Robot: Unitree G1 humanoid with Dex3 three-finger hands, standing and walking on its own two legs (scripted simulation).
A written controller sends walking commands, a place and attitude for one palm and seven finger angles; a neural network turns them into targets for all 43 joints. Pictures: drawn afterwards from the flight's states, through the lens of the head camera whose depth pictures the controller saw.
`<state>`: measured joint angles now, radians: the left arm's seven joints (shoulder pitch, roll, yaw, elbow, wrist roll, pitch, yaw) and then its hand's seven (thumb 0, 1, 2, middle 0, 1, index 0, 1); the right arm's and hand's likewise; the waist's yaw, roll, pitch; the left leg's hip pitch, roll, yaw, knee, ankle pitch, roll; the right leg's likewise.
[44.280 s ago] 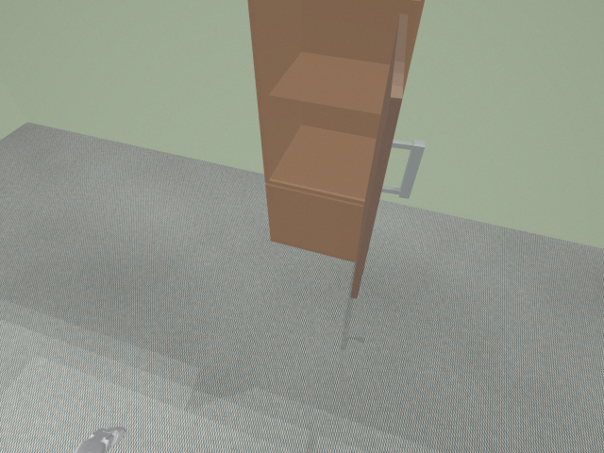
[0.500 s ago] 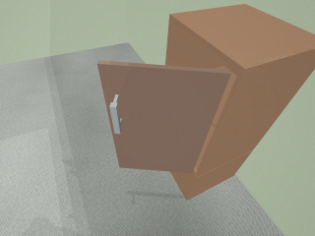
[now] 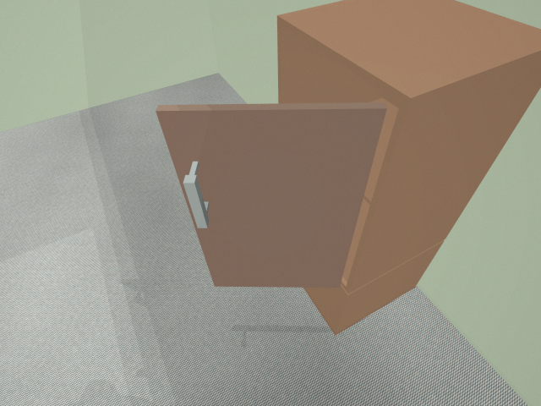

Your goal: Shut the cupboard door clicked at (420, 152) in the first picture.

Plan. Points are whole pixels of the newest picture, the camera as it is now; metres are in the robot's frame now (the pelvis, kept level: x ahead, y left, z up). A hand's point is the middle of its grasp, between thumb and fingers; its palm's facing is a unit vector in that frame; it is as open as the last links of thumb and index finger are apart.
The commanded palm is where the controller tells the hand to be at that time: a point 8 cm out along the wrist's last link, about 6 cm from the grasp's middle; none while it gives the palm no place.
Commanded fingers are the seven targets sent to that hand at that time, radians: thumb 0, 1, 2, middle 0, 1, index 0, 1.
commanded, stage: look again from close up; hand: left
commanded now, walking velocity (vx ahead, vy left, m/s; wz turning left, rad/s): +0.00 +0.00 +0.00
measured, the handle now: (199, 195) +0.48 +0.17 +0.02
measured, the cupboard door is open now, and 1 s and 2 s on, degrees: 60 60 60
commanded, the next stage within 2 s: raise the hand and make a fist in 0.16 s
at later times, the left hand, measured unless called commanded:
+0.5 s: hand (179, 343) +0.21 +0.15 +0.00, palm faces +0.19 -0.98 -0.09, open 6.9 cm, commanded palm +0.10 +0.20 -0.06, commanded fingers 0.00 0.90 0.90 -0.42 -0.54 -0.42 -0.54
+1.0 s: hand (195, 382) +0.17 +0.13 -0.04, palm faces -0.11 -0.99 +0.02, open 4.6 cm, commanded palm +0.12 +0.20 -0.03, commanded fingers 0.00 0.90 0.90 -0.88 -1.04 -0.88 -1.04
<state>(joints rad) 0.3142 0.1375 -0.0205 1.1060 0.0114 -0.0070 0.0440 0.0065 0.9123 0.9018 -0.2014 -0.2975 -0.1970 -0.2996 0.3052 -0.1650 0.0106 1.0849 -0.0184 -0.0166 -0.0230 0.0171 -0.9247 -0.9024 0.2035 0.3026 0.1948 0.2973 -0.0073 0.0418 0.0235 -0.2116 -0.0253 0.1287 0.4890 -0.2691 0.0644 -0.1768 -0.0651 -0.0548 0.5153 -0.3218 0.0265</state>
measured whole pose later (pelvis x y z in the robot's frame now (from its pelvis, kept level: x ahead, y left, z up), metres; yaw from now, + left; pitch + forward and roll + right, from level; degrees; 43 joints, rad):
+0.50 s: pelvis -0.02 -0.03 -0.02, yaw +2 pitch +5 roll +1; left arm 0.34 0.16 0.08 0.16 -0.17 -0.27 0.01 0.02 0.94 0.90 -0.27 -0.37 -0.26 -0.37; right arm 0.26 -0.26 -0.04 0.78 0.01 -0.30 -0.03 0.02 -0.91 -0.90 0.20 0.30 0.20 0.30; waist -0.05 0.03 -0.08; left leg -0.46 0.01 0.08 0.69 -0.31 0.02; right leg -0.41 -0.05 -0.09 0.72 -0.40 -0.02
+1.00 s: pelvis -0.06 -0.05 -0.09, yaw +2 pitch +12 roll -2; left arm 0.31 0.24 0.12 0.01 -0.30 -0.26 -0.36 0.02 0.90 0.90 -0.70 -0.85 -0.70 -0.85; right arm 0.22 -0.17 0.03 0.56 0.04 -0.21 -0.07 0.01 -0.90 -0.90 0.21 0.30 0.20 0.30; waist 0.00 0.04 -0.10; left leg -0.92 0.06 0.01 1.16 -0.46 -0.01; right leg -0.83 -0.01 -0.14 1.15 -0.54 -0.05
